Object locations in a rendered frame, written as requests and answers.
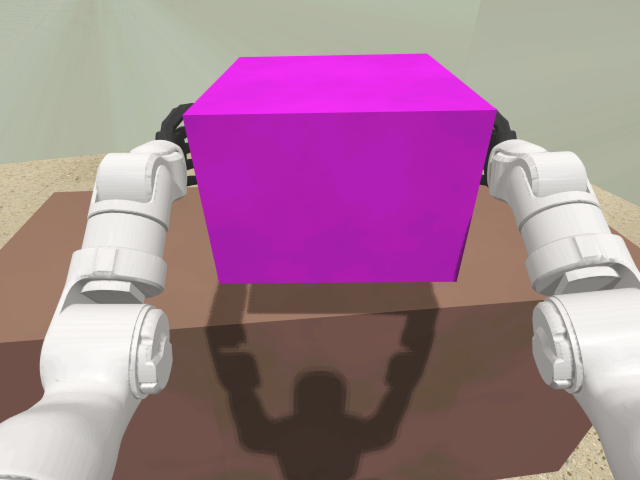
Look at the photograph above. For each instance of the robot left forearm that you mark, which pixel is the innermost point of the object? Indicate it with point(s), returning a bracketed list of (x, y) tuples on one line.
[(121, 259)]

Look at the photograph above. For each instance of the robot left upper arm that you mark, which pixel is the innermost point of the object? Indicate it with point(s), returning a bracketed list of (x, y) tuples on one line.
[(100, 361)]

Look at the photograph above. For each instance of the robot right upper arm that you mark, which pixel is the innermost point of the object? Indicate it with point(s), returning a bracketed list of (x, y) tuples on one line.
[(589, 344)]

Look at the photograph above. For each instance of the pedestal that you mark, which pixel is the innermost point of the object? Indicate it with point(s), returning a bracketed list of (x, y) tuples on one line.
[(315, 381)]

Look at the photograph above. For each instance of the robot right hand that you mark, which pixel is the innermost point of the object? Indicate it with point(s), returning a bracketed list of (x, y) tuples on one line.
[(501, 132)]

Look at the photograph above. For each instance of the robot right forearm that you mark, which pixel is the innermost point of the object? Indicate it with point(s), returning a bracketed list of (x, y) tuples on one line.
[(569, 244)]

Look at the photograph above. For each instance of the robot left hand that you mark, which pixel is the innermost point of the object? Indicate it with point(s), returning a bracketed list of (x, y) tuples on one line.
[(170, 133)]

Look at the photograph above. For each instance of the carton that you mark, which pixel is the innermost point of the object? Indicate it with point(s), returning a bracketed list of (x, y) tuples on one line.
[(338, 168)]

